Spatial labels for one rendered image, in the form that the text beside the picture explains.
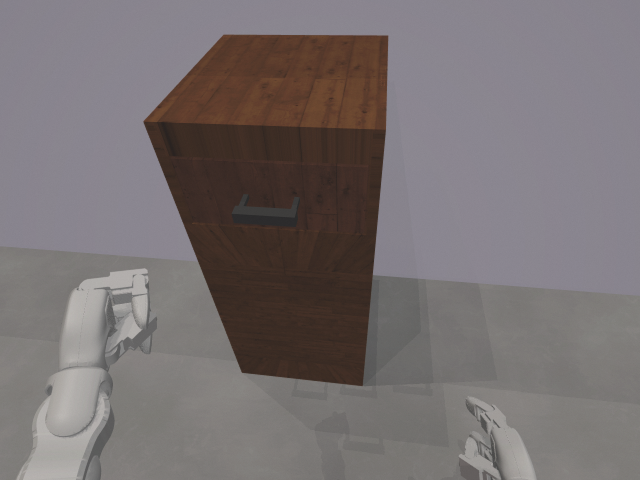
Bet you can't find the right robot hand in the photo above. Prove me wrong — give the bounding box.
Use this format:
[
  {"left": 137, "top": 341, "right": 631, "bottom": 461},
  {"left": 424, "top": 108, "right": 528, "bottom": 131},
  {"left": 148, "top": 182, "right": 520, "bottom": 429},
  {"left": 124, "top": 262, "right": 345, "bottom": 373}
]
[{"left": 459, "top": 396, "right": 537, "bottom": 480}]

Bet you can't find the drawer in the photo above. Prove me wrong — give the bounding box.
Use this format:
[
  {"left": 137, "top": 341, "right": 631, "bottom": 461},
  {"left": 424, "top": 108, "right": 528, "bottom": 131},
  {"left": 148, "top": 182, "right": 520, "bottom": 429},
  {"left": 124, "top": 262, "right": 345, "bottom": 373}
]
[{"left": 170, "top": 156, "right": 369, "bottom": 233}]

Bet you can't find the left robot hand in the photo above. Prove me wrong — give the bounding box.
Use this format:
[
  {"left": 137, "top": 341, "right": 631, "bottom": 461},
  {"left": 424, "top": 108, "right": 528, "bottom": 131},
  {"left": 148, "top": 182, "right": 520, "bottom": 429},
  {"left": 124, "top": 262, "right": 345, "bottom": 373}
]
[{"left": 58, "top": 268, "right": 157, "bottom": 372}]

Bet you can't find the left robot forearm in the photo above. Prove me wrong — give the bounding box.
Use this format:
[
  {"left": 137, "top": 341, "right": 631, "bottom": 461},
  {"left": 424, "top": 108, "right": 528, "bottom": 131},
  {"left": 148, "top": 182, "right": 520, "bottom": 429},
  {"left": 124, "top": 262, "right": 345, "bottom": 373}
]
[{"left": 15, "top": 366, "right": 115, "bottom": 480}]

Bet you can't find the handle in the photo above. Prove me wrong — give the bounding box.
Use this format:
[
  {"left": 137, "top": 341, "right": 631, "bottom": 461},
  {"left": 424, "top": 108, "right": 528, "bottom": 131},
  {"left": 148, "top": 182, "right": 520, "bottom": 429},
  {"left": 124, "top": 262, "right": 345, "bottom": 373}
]
[{"left": 232, "top": 194, "right": 300, "bottom": 227}]

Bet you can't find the cabinet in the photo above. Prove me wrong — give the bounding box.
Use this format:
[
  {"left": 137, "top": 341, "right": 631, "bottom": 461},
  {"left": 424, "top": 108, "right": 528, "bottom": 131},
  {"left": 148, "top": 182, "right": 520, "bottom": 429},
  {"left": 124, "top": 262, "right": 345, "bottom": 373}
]
[{"left": 143, "top": 35, "right": 388, "bottom": 386}]

